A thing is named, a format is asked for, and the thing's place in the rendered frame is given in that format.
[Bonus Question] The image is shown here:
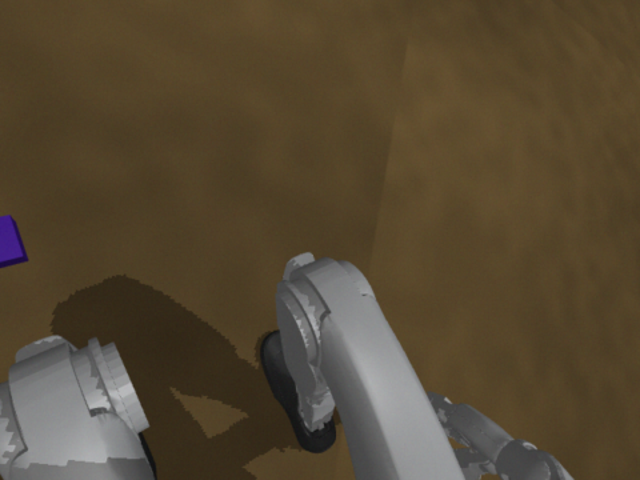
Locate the right robot foot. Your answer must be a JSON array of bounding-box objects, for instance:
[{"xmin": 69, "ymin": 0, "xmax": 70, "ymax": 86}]
[{"xmin": 260, "ymin": 330, "xmax": 336, "ymax": 453}]

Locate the right robot arm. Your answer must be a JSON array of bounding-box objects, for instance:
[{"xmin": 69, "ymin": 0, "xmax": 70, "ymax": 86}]
[{"xmin": 495, "ymin": 439, "xmax": 574, "ymax": 480}]

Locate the right robot hand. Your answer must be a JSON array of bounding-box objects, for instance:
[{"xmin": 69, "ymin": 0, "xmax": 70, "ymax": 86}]
[{"xmin": 427, "ymin": 391, "xmax": 515, "ymax": 480}]

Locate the left robot foot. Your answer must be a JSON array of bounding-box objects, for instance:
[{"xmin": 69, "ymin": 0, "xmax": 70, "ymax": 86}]
[{"xmin": 138, "ymin": 432, "xmax": 157, "ymax": 480}]

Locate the small box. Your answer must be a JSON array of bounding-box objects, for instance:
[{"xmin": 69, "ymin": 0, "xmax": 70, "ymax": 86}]
[{"xmin": 0, "ymin": 215, "xmax": 29, "ymax": 268}]

